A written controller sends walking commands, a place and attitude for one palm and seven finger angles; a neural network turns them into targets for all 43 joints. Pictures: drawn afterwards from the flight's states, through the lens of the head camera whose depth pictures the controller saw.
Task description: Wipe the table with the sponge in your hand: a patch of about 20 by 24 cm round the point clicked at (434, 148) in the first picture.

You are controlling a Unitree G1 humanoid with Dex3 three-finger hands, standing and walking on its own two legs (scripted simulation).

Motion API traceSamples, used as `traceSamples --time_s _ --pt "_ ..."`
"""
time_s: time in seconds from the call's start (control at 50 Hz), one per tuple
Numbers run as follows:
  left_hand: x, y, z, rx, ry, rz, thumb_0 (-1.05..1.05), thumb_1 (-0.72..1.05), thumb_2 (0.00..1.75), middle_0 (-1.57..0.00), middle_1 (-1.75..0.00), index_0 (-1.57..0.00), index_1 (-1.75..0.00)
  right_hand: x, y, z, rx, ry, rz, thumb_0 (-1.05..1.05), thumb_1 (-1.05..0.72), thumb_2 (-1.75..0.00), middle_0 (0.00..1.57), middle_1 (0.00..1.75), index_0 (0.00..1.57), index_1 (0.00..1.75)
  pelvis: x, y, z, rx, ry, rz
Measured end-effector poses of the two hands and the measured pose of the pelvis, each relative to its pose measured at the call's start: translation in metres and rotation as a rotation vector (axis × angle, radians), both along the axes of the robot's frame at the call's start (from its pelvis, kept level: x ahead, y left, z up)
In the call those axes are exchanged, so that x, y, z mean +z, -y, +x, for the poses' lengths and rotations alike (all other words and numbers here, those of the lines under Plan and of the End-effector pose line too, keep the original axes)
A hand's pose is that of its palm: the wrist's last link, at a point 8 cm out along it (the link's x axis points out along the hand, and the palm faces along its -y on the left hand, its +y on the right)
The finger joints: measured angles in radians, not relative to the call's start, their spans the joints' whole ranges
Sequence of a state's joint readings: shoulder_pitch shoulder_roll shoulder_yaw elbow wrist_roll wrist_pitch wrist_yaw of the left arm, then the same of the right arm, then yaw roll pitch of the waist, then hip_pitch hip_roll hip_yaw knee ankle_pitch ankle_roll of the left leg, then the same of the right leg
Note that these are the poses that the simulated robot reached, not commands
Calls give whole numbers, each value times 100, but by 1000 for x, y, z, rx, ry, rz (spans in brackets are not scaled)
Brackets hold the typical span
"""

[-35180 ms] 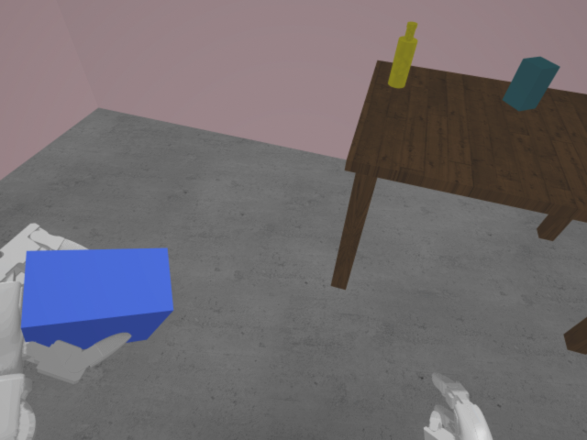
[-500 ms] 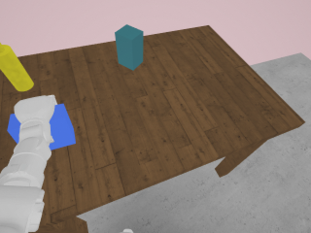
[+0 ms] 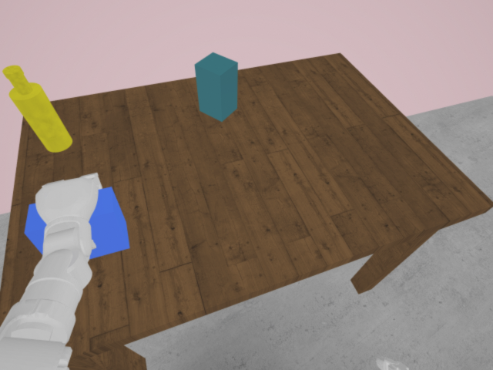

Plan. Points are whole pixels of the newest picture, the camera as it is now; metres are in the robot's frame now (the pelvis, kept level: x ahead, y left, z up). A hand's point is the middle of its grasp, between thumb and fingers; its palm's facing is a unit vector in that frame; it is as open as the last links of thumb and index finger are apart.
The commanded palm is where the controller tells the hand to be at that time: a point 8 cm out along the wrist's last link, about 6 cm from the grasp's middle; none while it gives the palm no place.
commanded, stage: wipe back along the first lane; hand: left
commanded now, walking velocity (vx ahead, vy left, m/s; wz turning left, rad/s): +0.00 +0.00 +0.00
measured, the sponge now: (86, 233) +0.35 +0.33 -0.05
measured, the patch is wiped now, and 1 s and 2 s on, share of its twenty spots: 1.00 1.00 1.00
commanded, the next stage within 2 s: lift the sponge slowly off the table in 1.20 s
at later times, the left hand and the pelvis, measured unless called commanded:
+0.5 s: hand (84, 244) +0.31 +0.30 +0.00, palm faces -0.05 -0.01 -1.00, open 10.6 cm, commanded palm +0.27 +0.27 +0.03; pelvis -0.01 -0.01 +0.00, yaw +1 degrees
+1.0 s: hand (86, 276) +0.26 +0.27 +0.00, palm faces -0.03 -0.04 -1.00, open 10.6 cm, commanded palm +0.21 +0.26 +0.02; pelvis +0.00 -0.02 +0.00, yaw +0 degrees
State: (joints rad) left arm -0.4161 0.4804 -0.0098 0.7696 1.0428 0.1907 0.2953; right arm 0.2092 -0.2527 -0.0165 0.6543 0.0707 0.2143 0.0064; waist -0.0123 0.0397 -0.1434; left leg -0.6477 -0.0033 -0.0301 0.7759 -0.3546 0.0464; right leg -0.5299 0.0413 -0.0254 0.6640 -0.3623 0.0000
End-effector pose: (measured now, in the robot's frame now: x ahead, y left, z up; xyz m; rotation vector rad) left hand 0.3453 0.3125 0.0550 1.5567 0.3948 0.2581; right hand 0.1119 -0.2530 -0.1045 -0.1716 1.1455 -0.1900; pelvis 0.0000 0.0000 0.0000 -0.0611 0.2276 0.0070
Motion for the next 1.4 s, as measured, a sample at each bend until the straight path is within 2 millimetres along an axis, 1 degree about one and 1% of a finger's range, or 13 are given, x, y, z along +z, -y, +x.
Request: traceSamples --time_s 0.14,0.28,0.44,0.56,0.78,1.0,1.14,1.32,1.4 --pt "-1 6 -18 -1 10 4 0 -51 104 -64 -135 -65 -135 3 -3 11 27 47 5 1 -91 -90 20 30 20 30 0 1 -5 5 17 3" --pt "-2 10 -27 9 12 2 0 -51 104 -64 -135 -64 -136 5 -4 18 46 70 4 1 -91 -90 20 30 20 30 0 4 -9 10 25 6" --pt "-1 20 -45 1 32 -1 0 -51 104 -64 -135 -64 -136 6 -4 24 48 106 22 1 -91 -90 20 30 20 30 0 6 -7 5 39 9" --pt "-2 27 -59 14 44 -6 0 -50 104 -63 -135 -64 -136 8 -5 32 65 133 32 1 -91 -90 20 30 20 30 1 9 -7 9 56 14" --pt "-2 36 -74 23 32 -13 0 -50 104 -63 -135 -64 -136 14 -6 52 91 193 44 1 -91 -90 20 30 20 30 2 15 -5 9 71 21" --pt "-3 46 -107 24 55 -31 0 -50 104 -62 -136 -63 -137 22 -2 67 104 252 50 1 -91 -90 20 30 20 30 4 19 -1 2 91 28" --pt "-3 51 -123 30 55 -29 0 -50 104 -63 -136 -63 -137 26 -4 74 120 280 52 1 -91 -90 20 30 20 30 4 20 -4 3 103 30" --pt "-2 58 -141 20 56 -37 0 -50 104 -63 -136 -63 -136 29 -12 78 134 313 71 1 -91 -90 20 30 20 30 5 19 -7 1 117 33" --pt "-3 58 -143 25 53 -43 0 -50 104 -63 -135 -64 -136 29 -15 78 142 309 67 1 -91 -90 20 30 20 30 5 20 -9 5 126 34"
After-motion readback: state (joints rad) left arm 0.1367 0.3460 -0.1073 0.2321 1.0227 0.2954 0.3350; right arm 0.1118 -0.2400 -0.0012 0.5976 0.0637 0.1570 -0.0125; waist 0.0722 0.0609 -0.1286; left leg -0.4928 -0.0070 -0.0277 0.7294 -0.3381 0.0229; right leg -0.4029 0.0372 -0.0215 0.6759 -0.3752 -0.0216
